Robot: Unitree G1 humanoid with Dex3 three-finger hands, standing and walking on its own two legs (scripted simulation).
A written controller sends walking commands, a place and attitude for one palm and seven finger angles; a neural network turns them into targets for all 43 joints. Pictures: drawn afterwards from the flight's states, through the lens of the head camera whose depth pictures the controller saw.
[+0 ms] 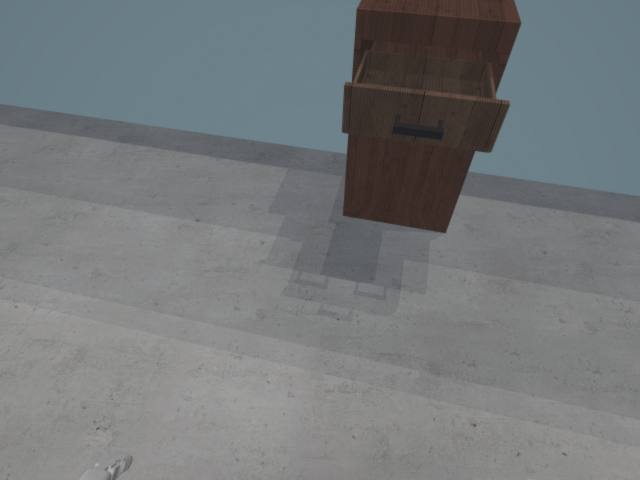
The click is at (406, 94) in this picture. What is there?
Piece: drawer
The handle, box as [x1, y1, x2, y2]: [392, 115, 443, 139]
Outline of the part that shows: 396,116 396,120 394,122 392,130 393,133 441,139 442,137 442,121 439,120 437,128 399,123 399,115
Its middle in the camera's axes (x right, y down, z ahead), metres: +0.25 -0.29 +1.00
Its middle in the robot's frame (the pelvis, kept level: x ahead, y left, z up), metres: +0.95 -0.21 -0.07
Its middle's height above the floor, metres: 0.70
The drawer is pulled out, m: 0.30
